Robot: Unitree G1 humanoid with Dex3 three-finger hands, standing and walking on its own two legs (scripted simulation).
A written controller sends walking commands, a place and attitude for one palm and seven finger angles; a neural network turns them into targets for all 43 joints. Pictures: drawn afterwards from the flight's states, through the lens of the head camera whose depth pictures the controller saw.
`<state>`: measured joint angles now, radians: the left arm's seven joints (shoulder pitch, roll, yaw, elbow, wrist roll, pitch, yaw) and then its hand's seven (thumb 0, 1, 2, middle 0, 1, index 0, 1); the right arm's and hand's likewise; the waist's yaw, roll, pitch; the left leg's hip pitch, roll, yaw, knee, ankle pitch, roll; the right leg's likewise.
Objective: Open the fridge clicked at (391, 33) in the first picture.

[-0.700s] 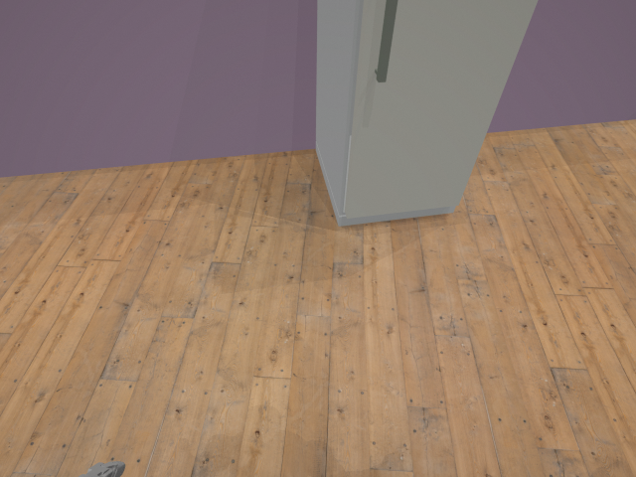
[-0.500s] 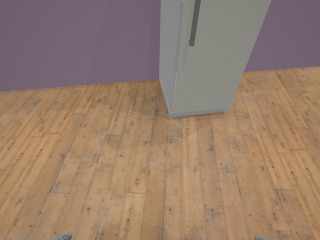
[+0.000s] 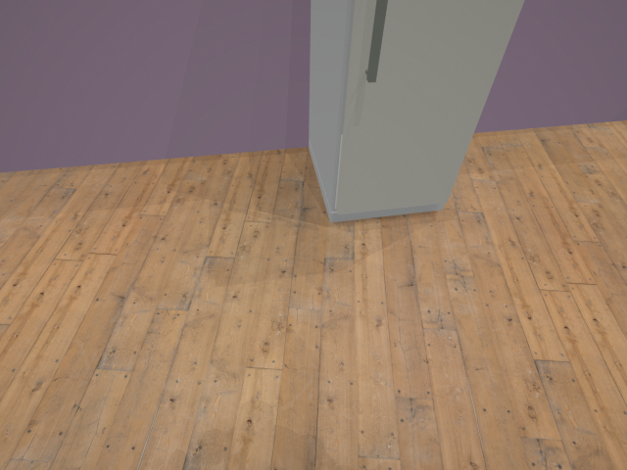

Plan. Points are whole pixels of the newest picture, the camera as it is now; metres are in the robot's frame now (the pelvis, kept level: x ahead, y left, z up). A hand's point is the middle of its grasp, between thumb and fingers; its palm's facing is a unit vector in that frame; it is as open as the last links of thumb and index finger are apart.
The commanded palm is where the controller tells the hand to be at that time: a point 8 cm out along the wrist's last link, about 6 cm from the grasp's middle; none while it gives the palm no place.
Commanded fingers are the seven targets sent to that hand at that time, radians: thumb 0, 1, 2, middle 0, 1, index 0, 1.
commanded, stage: stand and wait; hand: left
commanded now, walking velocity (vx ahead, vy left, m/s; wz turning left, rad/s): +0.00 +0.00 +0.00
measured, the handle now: out of the picture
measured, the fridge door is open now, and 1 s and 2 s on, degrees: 0 0 0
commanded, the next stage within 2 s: look at it before walking up in 0.12 s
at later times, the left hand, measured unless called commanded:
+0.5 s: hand out of the picture +0.08 +0.24 -0.15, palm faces -0.02 -0.94 -0.33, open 7.3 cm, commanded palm none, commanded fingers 0.00 0.90 0.90 -0.20 -0.30 -0.20 -0.30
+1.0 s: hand out of the picture +0.07 +0.24 -0.16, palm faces -0.04 -0.94 -0.33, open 7.3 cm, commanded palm none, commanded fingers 0.00 0.90 0.90 -0.20 -0.30 -0.20 -0.30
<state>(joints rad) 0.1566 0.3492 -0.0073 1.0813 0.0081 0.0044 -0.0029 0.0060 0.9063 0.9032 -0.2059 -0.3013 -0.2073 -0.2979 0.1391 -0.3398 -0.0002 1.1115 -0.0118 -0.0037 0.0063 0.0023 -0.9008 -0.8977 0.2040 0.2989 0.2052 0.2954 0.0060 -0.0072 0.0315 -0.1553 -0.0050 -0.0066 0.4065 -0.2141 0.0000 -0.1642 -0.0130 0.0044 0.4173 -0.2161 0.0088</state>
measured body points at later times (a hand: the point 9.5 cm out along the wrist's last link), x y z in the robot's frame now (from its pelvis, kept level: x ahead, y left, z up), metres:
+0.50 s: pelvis +0.00 +0.00 +0.00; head +0.00 +0.00 +0.45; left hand +0.08 +0.29 -0.13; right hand +0.08 -0.30 -0.13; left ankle +0.01 +0.12 -0.74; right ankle +0.01 -0.12 -0.74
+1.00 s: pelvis +0.00 -0.01 +0.00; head +0.01 -0.01 +0.45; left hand +0.07 +0.29 -0.14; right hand +0.08 -0.30 -0.14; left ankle +0.01 +0.12 -0.74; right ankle +0.01 -0.12 -0.74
